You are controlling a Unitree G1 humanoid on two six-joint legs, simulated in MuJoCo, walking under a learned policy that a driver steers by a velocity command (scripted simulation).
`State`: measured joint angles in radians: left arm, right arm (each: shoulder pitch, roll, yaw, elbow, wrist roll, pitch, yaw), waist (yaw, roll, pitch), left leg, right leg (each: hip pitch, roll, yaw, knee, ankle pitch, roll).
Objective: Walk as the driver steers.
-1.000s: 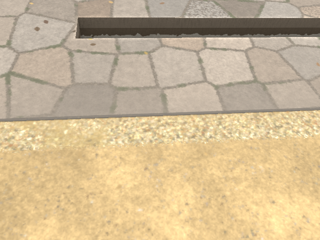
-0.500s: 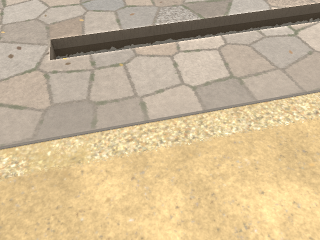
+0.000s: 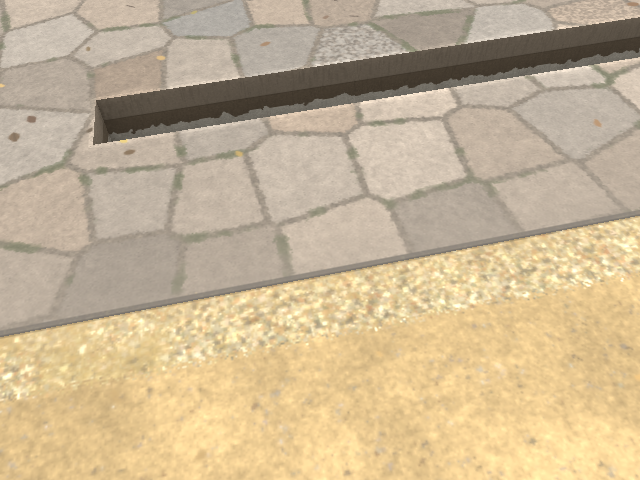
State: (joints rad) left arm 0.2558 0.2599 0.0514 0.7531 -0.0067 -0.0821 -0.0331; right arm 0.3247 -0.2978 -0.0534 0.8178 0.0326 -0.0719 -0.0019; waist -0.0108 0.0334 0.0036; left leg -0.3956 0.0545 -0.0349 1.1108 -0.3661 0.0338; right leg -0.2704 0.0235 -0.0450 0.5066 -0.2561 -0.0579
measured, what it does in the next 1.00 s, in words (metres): walks ahead: left foot, then right foot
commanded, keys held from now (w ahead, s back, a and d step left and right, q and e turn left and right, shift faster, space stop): w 0.98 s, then w+q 0.02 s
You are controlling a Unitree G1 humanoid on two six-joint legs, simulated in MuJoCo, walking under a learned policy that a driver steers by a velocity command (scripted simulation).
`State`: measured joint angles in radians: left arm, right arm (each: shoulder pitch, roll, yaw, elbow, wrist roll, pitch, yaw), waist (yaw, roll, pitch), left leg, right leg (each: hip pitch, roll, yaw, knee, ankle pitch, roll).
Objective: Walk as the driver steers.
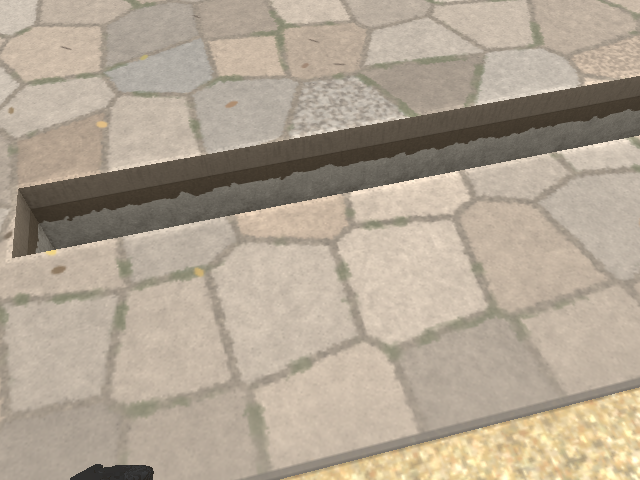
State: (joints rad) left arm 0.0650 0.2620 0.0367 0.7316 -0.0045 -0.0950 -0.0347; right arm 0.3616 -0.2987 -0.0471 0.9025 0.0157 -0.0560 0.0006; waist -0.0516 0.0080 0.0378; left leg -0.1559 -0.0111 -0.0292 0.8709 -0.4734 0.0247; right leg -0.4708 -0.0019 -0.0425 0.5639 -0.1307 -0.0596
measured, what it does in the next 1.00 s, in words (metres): walks ahead, turning left: left foot, then right foot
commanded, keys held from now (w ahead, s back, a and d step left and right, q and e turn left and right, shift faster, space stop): w+q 0.78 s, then w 0.22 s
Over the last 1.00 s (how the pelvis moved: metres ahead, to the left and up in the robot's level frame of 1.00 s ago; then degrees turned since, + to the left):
0.56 0.00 -0.01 0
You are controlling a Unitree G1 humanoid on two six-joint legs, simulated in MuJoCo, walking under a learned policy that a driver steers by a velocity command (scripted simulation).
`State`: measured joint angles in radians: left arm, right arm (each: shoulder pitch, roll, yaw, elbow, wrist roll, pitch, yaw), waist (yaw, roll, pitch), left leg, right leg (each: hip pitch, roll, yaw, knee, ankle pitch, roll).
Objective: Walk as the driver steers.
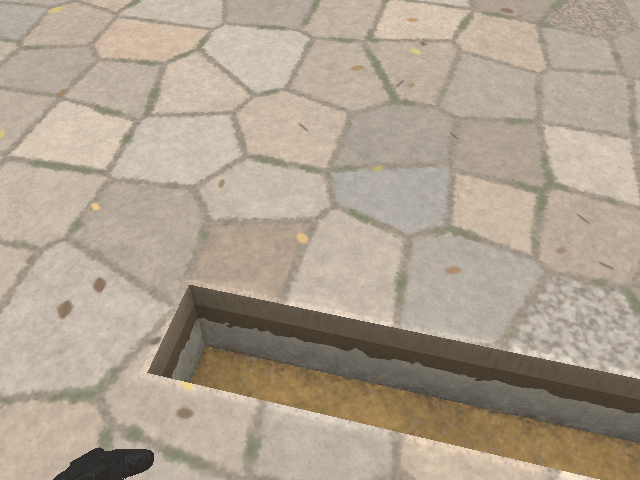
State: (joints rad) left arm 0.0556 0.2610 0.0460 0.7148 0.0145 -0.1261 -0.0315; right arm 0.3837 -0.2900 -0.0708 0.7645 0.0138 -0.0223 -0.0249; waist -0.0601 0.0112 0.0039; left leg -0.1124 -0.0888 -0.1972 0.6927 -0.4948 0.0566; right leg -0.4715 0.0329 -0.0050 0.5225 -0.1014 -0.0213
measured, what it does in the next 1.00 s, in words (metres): walks ahead: left foot, then right foot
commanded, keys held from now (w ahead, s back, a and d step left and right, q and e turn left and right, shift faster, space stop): w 0.62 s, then w+e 0.02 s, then e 0.36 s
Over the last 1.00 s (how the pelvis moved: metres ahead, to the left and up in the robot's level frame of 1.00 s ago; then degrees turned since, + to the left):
0.57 0.11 0.00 28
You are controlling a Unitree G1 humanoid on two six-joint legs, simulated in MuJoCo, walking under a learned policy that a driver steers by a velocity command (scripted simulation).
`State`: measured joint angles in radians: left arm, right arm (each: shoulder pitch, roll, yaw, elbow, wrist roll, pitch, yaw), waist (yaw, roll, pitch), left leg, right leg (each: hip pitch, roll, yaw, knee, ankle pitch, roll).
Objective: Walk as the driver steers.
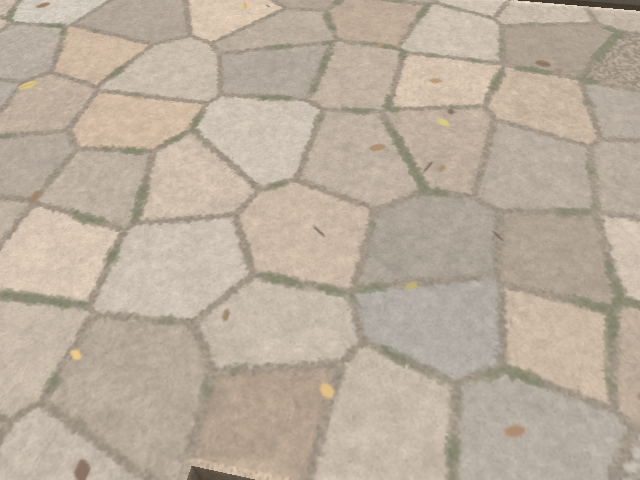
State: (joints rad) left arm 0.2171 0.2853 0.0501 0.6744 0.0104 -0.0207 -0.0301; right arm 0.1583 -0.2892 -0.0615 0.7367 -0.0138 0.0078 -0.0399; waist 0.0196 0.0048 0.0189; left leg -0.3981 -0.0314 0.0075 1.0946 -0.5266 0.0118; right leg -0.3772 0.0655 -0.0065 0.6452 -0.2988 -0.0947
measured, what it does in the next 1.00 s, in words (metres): steps on the spot, turning right: left foot, then right foot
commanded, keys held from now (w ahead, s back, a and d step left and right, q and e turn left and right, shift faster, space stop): e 0.40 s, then no key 0.60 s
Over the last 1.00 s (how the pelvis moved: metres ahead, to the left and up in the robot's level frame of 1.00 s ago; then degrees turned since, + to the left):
0.45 0.03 0.00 -6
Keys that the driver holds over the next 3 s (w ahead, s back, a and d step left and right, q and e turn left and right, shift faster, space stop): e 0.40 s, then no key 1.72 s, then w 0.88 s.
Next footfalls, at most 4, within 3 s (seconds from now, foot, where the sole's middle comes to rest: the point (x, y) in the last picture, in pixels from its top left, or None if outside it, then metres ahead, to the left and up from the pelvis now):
0.50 left None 0.09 0.14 -0.76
0.94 right None -0.03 -0.08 -0.76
2.98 right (543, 454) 0.53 -0.39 -0.76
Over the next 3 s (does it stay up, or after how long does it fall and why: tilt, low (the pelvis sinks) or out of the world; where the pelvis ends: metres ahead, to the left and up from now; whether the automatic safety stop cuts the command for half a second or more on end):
stays up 0.32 -0.17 -0.06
